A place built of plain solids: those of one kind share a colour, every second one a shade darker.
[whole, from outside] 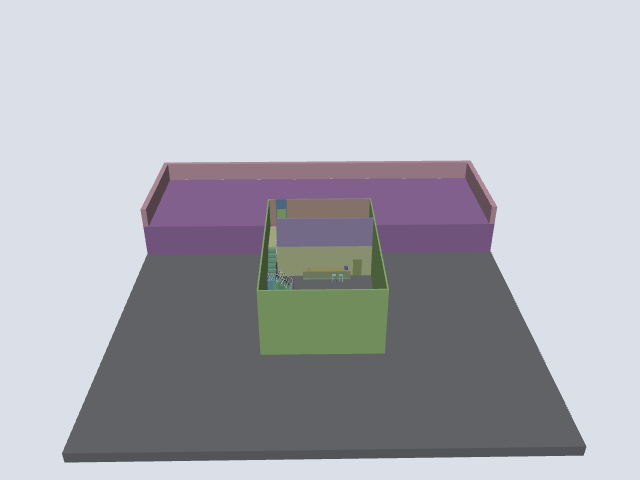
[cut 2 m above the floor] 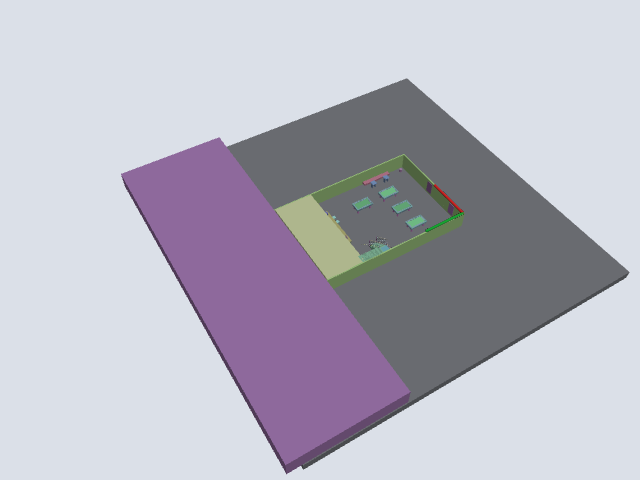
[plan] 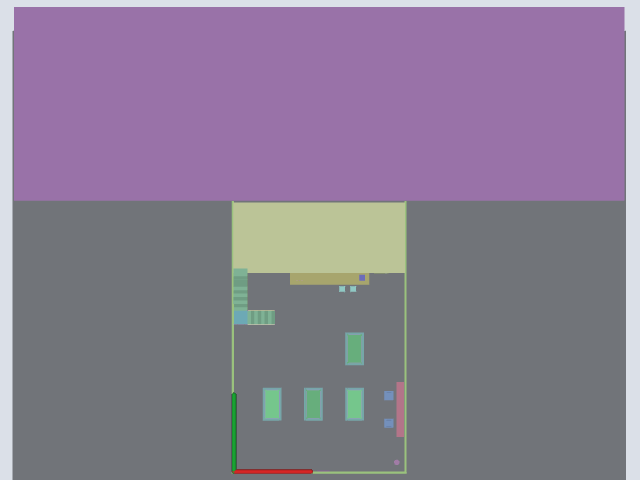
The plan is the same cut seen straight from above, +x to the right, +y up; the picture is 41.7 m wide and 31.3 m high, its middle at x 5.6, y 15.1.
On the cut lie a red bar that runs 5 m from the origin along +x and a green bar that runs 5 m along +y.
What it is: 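A billiard hall in the deep basement of an old town building, fitted out in the 1970s to 2010s; 11.1 x 17.5 m; the club room underground, without windows of its own, under a ceiling 2.75 m high; over the flight a stairwell up to the entrance level's ceiling, 7.08 m over the hall's floor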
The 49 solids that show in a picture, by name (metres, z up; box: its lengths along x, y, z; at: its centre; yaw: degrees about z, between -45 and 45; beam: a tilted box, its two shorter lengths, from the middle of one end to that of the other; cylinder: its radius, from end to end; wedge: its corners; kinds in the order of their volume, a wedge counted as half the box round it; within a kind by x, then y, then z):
{
 "street_ground_1": {"box": [39.8, 12.65, 3.77], "at": [5.55, 23.98, 1.83]},
 "upper_1": {"box": [11.2, 4.6, 3.77], "at": [5.55, 15.25, 1.83]},
 "street_hedge_1": {"box": [0.6, 12.65, 2.2], "at": [-14.05, 23.98, 4.82]},
 "street_hedge_2": {"box": [39.8, 0.6, 2.2], "at": [5.55, 30.6, 4.82]},
 "street_hedge_3": {"box": [0.6, 12.65, 2.2], "at": [25.15, 23.98, 4.82]},
 "wall_1": {"box": [0.15, 17.8, 7.13], "at": [-0.07, 8.75, 3.52]},
 "wall_2": {"box": [3.52, 0.15, 7.13], "at": [1.61, -0.07, 3.52]},
 "wall_3": {"box": [1.5, 0.15, 7.13], "at": [3.82, -0.07, 3.52]},
 "wall_4": {"box": [6.98, 0.15, 7.13], "at": [7.76, -0.07, 3.52]},
 "wall_5": {"box": [0.15, 17.8, 7.13], "at": [11.18, 8.75, 3.52]},
 "stair_step_1": {"box": [0.93, 0.45, 1.82], "at": [0.41, 10.71, 0.86]},
 "stair_step_2": {"box": [0.93, 0.45, 2.0], "at": [0.41, 10.93, 0.95]},
 "stair_step_3": {"box": [0.93, 0.45, 2.18], "at": [0.41, 11.16, 1.04]},
 "stair_step_4": {"box": [0.93, 0.45, 2.35], "at": [0.41, 11.38, 1.13]},
 "stair_step_5": {"box": [0.93, 0.45, 2.53], "at": [0.41, 11.61, 1.21]},
 "stair_step_6": {"box": [0.93, 0.45, 2.71], "at": [0.41, 11.83, 1.3]},
 "stair_step_7": {"box": [0.93, 0.45, 2.88], "at": [0.41, 12.05, 1.39]},
 "stair_step_8": {"box": [0.93, 0.45, 3.06], "at": [0.41, 12.28, 1.48]},
 "stair_step_9": {"box": [0.93, 0.45, 3.41], "at": [0.41, 12.73, 1.66]},
 "stair_step_10": {"box": [0.93, 0.52, 3.59], "at": [0.41, 12.99, 1.75]},
 "stair_step_11": {"box": [0.52, 0.89, 1.47], "at": [0.83, 10.05, 0.68]},
 "stair_step_12": {"box": [0.45, 0.89, 1.11], "at": [1.32, 10.05, 0.51]},
 "stair_step_13": {"box": [0.45, 0.89, 0.76], "at": [1.77, 10.05, 0.33]},
 "stair_step_14": {"box": [0.45, 0.89, 0.23], "at": [2.44, 10.05, 0.06]},
 "entrance_wall_1": {"box": [10.17, 0.15, 3.41], "at": [6.01, 13.03, 5.38]},
 "window_wall_1": {"box": [0.7, 0.15, 3.36], "at": [0.35, 17.57, 5.4]},
 "window_wall_2": {"box": [9.2, 0.15, 3.36], "at": [6.5, 17.57, 5.4]},
 "counter_1": {"box": [5.14, 0.7, 1.05], "at": [6.23, 12.59, 0.47]},
 "stair_landing_1": {"box": [0.92, 1.1, 1.64], "at": [0.41, 10.16, 0.77]},
 "street_door_wall_1": {"box": [1.2, 0.15, 3.36], "at": [1.3, 17.57, 5.4]},
 "bench_upholstered_1": {"box": [0.5, 3.6, 0.25], "at": [10.83, 4.05, 0.33]},
 "table_bed_1": {"box": [0.99, 1.91, 0.045], "at": [2.48, 4.39, 0.75]},
 "table_bed_2": {"box": [0.99, 1.91, 0.045], "at": [5.17, 4.39, 0.75]},
 "table_bed_3": {"box": [0.99, 1.91, 0.045], "at": [7.86, 4.39, 0.75]},
 "table_bed_4": {"box": [0.99, 1.91, 0.045], "at": [7.86, 8.0, 0.75]},
 "cue_rack_1": {"box": [0.8, 0.07, 1.49], "at": [1.82, 0.04, 1.0]},
 "cue_rack_2": {"box": [0.8, 0.07, 1.49], "at": [5.82, 0.04, 1.0]},
 "counter_top_1": {"box": [5.18, 0.78, 0.04], "at": [6.23, 12.57, 1.02]},
 "table_rail_1": {"box": [0.12, 2.14, 0.09], "at": [1.93, 4.39, 0.77]},
 "table_rail_2": {"box": [0.12, 2.14, 0.09], "at": [4.62, 4.39, 0.77]},
 "table_rail_3": {"box": [0.12, 2.14, 0.09], "at": [5.71, 4.39, 0.77]},
 "table_rail_4": {"box": [0.12, 2.14, 0.09], "at": [7.31, 4.39, 0.77]},
 "table_rail_5": {"box": [0.12, 2.14, 0.09], "at": [7.31, 8.0, 0.77]},
 "table_rail_6": {"box": [0.12, 2.14, 0.09], "at": [8.4, 4.39, 0.77]},
 "table_rail_7": {"box": [0.12, 2.14, 0.09], "at": [8.4, 8.0, 0.77]},
 "street_door_leaf_1": {"box": [0.95, 0.04, 2.15], "at": [1.3, 17.48, 4.79]},
 "service_door_1": {"box": [0.95, 0.03, 2.1], "at": [9.57, 12.94, 1.0]},
 "meeting_table_1": {"box": [0.6, 0.6, 0.07], "at": [10.09, 3.15, 0.68]},
 "meeting_table_2": {"box": [0.6, 0.6, 0.07], "at": [10.09, 4.95, 0.68]}
}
